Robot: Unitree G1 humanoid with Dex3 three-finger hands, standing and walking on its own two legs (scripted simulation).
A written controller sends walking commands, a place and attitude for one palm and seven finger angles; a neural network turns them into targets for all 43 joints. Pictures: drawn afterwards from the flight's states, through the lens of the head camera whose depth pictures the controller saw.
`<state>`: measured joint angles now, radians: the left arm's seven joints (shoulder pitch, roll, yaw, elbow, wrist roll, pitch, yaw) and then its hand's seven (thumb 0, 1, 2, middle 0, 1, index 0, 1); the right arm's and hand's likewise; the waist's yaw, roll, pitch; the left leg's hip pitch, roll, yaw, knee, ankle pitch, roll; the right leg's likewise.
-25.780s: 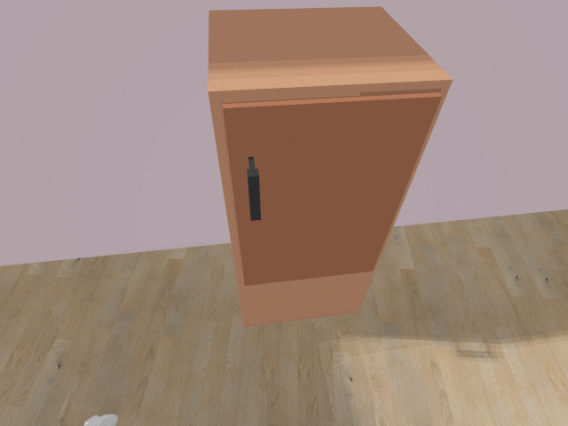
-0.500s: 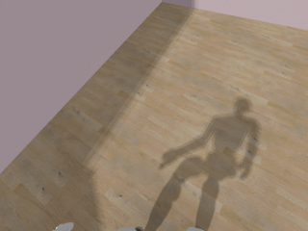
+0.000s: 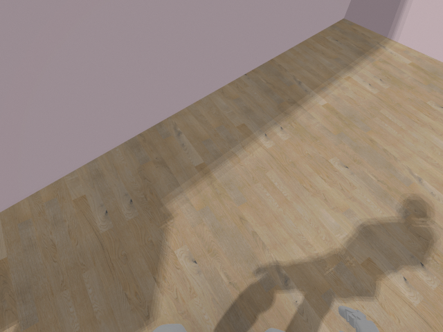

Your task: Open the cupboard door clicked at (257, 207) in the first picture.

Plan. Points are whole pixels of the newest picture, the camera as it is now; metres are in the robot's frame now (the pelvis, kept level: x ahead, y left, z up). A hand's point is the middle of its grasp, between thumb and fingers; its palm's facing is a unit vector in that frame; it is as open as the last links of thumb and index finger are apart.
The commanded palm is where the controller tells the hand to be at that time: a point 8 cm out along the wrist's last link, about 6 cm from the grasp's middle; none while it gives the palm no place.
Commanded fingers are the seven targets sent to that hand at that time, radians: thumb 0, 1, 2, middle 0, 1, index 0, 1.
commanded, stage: turn to face it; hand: left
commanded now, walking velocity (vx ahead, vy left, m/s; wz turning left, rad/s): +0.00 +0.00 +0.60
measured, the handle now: out of the picture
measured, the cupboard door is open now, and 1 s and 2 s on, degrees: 45 45 45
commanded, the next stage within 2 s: none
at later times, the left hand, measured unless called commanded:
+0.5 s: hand out of the picture +0.02 +0.15 -0.13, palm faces +0.29 -0.92 -0.27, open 7.4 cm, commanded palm none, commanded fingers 0.00 0.90 0.90 -0.20 -0.30 -0.20 -0.30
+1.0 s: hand out of the picture -0.03 +0.18 -0.14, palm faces +0.56 -0.77 -0.29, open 7.4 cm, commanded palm none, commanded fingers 0.00 0.90 0.90 -0.20 -0.30 -0.20 -0.30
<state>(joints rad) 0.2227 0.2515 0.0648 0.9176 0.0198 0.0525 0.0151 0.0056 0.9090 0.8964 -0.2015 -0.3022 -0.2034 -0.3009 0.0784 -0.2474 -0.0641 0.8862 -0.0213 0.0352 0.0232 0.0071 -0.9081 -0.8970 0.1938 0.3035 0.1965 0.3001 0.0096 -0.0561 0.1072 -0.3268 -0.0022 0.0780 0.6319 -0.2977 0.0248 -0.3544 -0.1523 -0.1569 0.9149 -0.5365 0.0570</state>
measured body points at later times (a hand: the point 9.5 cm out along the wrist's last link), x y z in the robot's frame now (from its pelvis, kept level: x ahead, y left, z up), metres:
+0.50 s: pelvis +0.00 -0.06 +0.02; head +0.06 -0.07 +0.47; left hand +0.01 +0.19 -0.11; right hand +0.15 -0.29 -0.14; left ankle -0.05 +0.08 -0.64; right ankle +0.02 -0.16 -0.72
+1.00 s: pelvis +0.01 -0.07 +0.01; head +0.05 -0.04 +0.46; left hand -0.06 +0.22 -0.12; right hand +0.22 -0.23 -0.14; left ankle -0.05 +0.06 -0.72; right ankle +0.08 -0.18 -0.70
